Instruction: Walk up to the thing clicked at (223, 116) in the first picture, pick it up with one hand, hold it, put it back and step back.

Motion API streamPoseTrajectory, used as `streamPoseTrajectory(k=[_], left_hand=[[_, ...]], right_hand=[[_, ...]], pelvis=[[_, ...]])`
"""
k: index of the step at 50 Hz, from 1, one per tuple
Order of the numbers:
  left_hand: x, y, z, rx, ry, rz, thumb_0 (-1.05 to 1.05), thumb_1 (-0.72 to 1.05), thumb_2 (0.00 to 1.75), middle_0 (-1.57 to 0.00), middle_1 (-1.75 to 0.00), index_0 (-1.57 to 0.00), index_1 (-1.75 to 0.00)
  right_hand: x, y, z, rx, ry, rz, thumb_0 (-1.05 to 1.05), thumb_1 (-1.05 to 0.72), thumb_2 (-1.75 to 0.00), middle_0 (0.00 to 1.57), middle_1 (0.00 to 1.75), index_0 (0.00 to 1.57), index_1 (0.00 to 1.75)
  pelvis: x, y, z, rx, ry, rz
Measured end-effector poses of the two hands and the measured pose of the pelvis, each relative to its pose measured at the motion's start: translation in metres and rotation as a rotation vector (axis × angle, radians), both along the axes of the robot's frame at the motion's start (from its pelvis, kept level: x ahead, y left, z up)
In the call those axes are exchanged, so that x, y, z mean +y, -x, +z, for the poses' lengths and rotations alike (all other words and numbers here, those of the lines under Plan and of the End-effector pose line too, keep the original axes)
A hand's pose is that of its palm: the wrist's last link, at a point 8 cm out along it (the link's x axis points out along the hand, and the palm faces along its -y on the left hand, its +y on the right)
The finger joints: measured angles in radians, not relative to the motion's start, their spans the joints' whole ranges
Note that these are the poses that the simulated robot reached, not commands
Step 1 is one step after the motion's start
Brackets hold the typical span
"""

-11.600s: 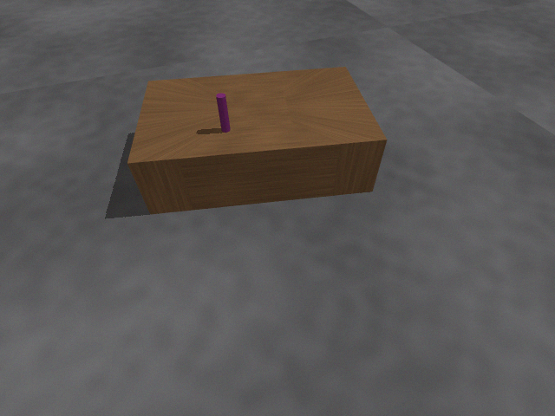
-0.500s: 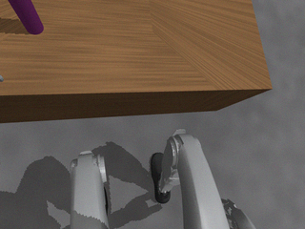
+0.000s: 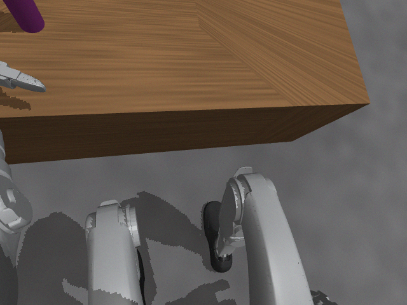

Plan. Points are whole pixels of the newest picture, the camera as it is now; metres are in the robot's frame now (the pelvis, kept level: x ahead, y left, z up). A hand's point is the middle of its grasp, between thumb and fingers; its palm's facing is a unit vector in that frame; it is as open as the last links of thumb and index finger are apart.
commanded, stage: close in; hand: left
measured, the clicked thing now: out of the picture +0.65 +0.22 +0.03
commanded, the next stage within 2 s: close in 1.24 s
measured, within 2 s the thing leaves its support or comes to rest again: neither
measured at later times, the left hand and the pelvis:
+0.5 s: hand (19, 35) +0.58 +0.22 +0.00, palm faces +0.12 -0.99 -0.01, open 17.5 cm; pelvis +0.01 +0.00 +0.01, yaw +2 degrees
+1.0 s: hand (25, 26) +0.59 +0.21 +0.01, palm faces +0.11 -0.99 -0.01, open 17.5 cm; pelvis +0.01 +0.00 +0.01, yaw +1 degrees
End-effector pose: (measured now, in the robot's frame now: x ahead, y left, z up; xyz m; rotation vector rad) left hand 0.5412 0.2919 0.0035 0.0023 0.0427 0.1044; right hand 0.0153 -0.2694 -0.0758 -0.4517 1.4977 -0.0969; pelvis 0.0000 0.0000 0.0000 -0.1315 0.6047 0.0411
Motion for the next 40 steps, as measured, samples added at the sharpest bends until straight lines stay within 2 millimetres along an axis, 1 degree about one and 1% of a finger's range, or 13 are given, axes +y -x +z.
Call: streamPoseTrajectory(k=[10,18,26,40], left_hand=[[-0.011,0.0,-0.007,0.002,0.001,0.004,-0.01,-0.53,0.0,-0.06,-0.04,-0.06,-0.04],[-0.019,-0.005,-0.004,0.001,-0.012,0.016,-0.01,-0.56,0.02,-0.07,-0.06,-0.07,-0.06],[-0.024,-0.008,0.002,0.005,-0.011,0.012,-0.01,-0.58,0.03,-0.08,-0.07,-0.08,-0.07],[-0.03,-0.015,0.004,-0.004,-0.007,0.007,-0.01,-0.61,0.04,-0.09,-0.08,-0.09,-0.09]], right_hand=[[-0.002,-0.03,0.0,-0.031,0.0,0.042,0.0,-0.92,-0.9,0.21,0.3,0.2,0.3],[-0.001,-0.043,-0.006,-0.04,-0.02,0.046,0.0,-0.92,-0.9,0.21,0.3,0.2,0.3],[0.001,-0.042,-0.007,-0.04,-0.033,0.026,0.0,-0.93,-0.9,0.21,0.3,0.2,0.3],[0.001,-0.027,-0.001,-0.008,-0.018,0.003,0.0,-0.94,-0.9,0.21,0.3,0.2,0.3]], pelvis=[[0.002,-0.005,0.003,0.014,-0.005,0.011],[0.0,-0.009,0.005,0.025,-0.013,0.015],[-0.001,-0.011,0.008,0.031,-0.02,0.014],[0.0,-0.009,0.009,0.031,-0.018,0.011]])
